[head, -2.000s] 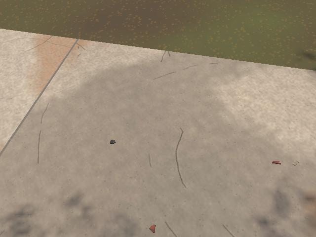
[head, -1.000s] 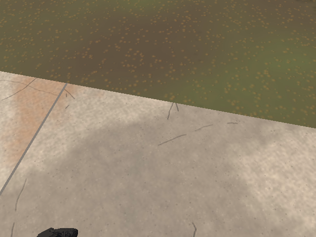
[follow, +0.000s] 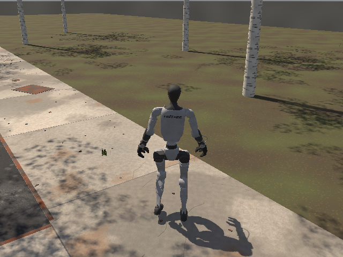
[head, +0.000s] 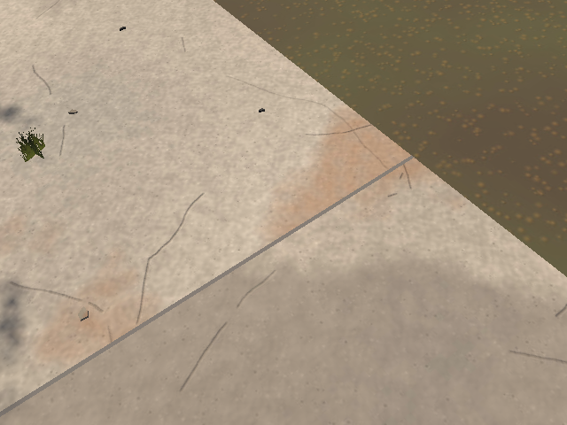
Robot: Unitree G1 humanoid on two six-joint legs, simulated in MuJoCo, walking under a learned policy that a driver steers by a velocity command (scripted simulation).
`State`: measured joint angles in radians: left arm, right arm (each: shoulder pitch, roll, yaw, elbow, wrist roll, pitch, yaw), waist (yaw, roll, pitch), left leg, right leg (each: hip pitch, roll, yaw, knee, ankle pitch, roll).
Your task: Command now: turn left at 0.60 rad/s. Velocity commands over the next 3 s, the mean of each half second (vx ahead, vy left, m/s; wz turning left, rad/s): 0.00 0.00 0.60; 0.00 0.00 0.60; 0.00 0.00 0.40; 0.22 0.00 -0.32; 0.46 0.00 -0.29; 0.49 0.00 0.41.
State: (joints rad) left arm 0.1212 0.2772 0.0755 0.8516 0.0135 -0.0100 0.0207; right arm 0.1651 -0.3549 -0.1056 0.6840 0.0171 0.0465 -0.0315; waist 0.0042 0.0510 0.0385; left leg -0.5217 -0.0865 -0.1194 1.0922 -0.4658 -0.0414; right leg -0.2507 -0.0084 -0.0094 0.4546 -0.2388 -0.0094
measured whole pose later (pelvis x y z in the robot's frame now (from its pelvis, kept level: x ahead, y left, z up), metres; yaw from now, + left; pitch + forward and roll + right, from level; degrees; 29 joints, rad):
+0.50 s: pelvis +0.00 +0.06 +0.00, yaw +17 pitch +2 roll -2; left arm 0.09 0.35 0.09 0.78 0.00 0.02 0.03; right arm 0.20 -0.31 -0.07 0.61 0.00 0.01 -0.01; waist 0.00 -0.04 0.06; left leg -0.29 -0.04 -0.07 0.45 -0.20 0.06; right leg -0.54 -0.02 0.03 1.08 -0.37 0.06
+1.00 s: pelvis +0.02 +0.04 +0.00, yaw +35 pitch +1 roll +0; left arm 0.15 0.27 0.06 0.70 0.01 0.01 0.03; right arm 0.20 -0.37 -0.11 0.61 0.03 0.06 -0.02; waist 0.00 0.04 0.06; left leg -0.52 -0.03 -0.08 1.10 -0.43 -0.10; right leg -0.23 -0.03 -0.04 0.44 -0.24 -0.01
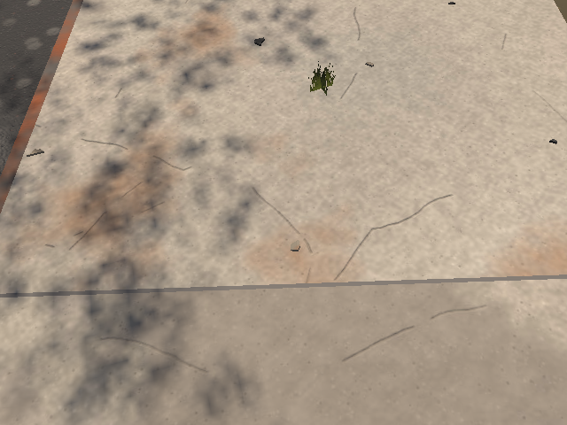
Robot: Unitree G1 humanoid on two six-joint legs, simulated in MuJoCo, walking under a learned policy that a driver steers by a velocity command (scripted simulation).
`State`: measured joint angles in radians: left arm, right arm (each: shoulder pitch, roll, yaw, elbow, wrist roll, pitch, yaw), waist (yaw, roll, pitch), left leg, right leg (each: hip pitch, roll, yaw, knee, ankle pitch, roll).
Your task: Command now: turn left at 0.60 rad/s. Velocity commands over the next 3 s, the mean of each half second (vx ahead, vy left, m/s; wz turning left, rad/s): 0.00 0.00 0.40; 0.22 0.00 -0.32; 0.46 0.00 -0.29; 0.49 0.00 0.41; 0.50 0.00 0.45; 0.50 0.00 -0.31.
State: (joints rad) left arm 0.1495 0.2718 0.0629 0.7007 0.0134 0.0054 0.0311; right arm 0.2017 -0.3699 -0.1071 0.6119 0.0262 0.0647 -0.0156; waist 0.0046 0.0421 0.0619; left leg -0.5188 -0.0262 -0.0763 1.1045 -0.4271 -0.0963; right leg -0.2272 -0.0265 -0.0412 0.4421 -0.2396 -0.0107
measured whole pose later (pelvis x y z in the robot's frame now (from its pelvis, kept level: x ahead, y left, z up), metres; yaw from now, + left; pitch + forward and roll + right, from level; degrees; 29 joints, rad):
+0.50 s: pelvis +0.00 +0.06 +0.00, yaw +11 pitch +0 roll -1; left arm 0.17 0.31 0.07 0.74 0.00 0.04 0.02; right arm 0.14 -0.25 -0.03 0.63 -0.02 0.01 -0.01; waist 0.01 -0.04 0.05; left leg -0.24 -0.05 -0.02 0.46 -0.23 0.06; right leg -0.40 -0.06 0.01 0.82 -0.37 0.08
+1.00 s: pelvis +0.11 -0.02 -0.03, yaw -2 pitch +1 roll +2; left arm 0.20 0.32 0.05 0.61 -0.03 -0.03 -0.03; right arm 0.33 -0.34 -0.09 0.78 0.00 -0.05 0.01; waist -0.05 0.02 0.03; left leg -0.18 0.11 0.10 0.77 -0.50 -0.03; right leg -0.43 -0.03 -0.06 0.72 -0.31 -0.06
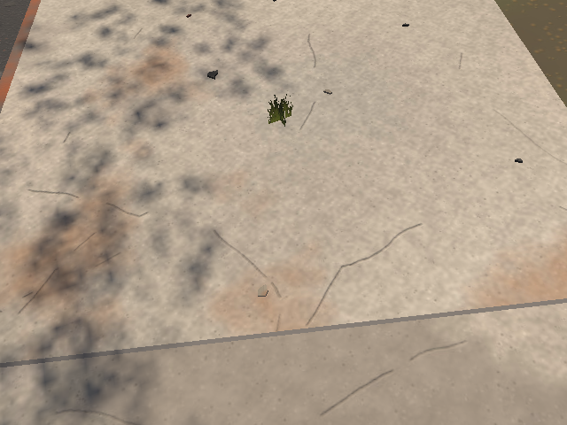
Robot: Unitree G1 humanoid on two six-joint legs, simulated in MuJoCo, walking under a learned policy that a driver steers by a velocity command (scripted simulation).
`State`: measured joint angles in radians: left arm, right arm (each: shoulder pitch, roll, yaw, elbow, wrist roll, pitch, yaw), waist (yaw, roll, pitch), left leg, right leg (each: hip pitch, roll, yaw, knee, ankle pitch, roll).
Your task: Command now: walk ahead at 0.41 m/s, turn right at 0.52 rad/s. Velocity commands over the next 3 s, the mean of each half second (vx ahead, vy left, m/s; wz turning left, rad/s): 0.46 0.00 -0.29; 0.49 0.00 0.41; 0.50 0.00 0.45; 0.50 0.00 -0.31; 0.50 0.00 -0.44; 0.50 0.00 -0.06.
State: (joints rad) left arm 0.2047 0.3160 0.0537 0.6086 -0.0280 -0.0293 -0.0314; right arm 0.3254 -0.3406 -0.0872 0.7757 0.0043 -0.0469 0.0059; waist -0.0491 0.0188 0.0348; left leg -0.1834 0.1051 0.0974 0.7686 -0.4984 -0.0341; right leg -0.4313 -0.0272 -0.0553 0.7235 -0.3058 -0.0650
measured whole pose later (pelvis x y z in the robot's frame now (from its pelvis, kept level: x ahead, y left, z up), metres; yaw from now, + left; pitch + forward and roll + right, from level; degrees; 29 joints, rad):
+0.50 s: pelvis +0.29 -0.03 +0.00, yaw -9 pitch +3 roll +2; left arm 0.43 0.32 0.05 0.77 0.00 -0.02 0.03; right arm 0.01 -0.27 -0.04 0.68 0.00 -0.12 0.06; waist 0.06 -0.01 0.03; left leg -0.51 -0.07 0.06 0.52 -0.04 0.09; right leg 0.01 0.05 0.09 0.65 -0.49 -0.06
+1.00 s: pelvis +0.58 -0.12 +0.01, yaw +6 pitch +2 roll +0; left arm 0.13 0.27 0.03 0.61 0.01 -0.10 -0.01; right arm 0.37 -0.31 -0.06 0.75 0.04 -0.04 -0.01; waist -0.05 0.03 0.01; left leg -0.33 -0.06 -0.14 1.07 -0.47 0.01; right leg -0.42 0.02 0.02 0.57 -0.19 -0.02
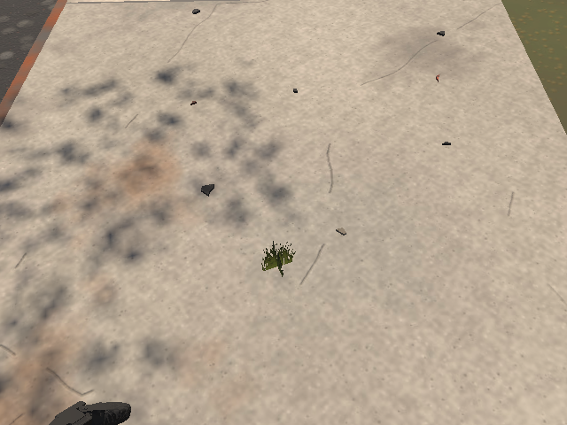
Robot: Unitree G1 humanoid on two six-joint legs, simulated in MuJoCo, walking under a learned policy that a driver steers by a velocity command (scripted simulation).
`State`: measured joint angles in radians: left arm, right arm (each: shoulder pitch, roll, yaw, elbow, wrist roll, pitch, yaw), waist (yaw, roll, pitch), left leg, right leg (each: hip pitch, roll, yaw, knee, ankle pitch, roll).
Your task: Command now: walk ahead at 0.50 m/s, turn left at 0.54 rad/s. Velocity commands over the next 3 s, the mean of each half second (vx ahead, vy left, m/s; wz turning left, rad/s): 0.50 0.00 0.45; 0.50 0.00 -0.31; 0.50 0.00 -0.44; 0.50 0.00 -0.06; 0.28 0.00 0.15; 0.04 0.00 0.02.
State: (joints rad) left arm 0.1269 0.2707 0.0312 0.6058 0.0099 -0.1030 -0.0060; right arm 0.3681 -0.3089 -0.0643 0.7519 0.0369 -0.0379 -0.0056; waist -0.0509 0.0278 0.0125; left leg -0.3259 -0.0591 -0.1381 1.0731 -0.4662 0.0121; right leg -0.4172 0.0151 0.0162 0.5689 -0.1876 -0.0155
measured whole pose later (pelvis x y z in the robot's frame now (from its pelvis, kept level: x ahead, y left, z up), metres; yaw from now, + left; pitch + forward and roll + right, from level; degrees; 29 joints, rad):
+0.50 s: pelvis +0.25 +0.06 -0.01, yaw +14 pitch +2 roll -1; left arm 0.37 0.30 0.05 0.85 -0.03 -0.07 0.00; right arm 0.05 -0.27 -0.04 0.61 0.01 -0.04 0.04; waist 0.06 0.00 0.06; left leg -0.46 -0.03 0.03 0.61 -0.17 0.07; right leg -0.16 -0.07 -0.06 0.98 -0.49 0.01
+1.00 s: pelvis +0.54 +0.07 -0.01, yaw +1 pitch +2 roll +1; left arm 0.10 0.28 0.05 0.66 -0.02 -0.04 -0.05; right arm 0.31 -0.30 -0.07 0.84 0.00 -0.04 -0.02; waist -0.04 -0.01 0.05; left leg -0.01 0.06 0.19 0.68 -0.51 -0.03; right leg -0.53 0.01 -0.05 0.63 -0.14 -0.10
